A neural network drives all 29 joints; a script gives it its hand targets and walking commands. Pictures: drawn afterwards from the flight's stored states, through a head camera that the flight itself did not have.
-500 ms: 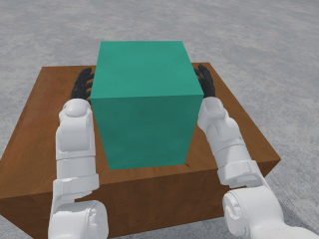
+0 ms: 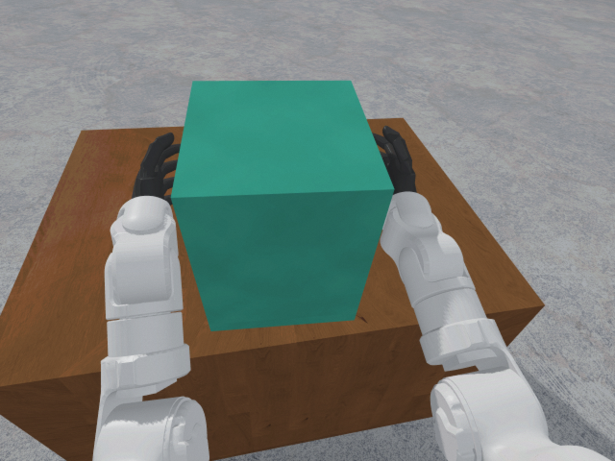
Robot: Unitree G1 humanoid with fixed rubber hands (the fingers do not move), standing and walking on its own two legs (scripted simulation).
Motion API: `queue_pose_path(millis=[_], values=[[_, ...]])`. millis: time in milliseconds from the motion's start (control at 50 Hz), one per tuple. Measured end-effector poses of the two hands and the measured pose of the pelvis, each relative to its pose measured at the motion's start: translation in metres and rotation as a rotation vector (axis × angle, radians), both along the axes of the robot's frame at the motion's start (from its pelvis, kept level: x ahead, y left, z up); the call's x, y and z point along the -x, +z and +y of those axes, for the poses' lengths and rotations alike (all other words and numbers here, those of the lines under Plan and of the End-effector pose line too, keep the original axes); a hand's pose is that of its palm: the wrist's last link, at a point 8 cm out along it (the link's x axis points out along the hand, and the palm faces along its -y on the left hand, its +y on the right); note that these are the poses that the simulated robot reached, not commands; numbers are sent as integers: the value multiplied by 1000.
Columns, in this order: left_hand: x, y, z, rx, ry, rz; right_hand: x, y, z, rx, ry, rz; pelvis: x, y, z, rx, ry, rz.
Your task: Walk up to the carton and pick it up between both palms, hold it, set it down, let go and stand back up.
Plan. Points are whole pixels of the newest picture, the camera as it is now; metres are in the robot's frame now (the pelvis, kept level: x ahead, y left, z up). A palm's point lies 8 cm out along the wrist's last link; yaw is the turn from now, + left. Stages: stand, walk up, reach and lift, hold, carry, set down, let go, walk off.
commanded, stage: hold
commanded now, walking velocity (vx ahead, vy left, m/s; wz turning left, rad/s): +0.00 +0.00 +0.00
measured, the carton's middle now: (279, 209) +0.39 +0.01 +0.14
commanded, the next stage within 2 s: none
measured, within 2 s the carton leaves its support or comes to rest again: neither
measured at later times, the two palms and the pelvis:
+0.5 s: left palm (146, 192) +0.36 +0.16 +0.20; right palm (396, 184) +0.36 -0.13 +0.20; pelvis +0.00 +0.00 +0.00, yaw +0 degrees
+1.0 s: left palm (150, 193) +0.36 +0.16 +0.20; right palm (398, 184) +0.36 -0.13 +0.20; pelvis +0.00 +0.00 +0.00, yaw +0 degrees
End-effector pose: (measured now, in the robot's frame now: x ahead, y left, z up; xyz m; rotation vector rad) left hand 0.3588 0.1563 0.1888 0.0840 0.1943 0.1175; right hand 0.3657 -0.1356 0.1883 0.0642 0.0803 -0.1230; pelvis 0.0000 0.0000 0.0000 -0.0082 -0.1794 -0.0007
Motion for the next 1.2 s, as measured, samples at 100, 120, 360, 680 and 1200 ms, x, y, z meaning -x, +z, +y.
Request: queue_pose_path(millis=[100,120,360,680,1200], values=[[-1,3,-1,3,-4,-5,0,4,-1,6,-4,-5,2,0,-1,0,-1,1],[-1,3,-2,9,-4,-6,1,5,-2,9,-6,-7,1,0,-2,0,1,5],[2,13,1,23,-17,-19,6,16,2,15,-13,-20,0,0,1,-1,2,-13],[-1,11,2,10,-17,-18,4,12,3,10,-17,-22,4,0,4,2,1,3],[-3,-6,6,-6,12,21,-7,-7,6,8,14,18,3,0,0,0,2,9]])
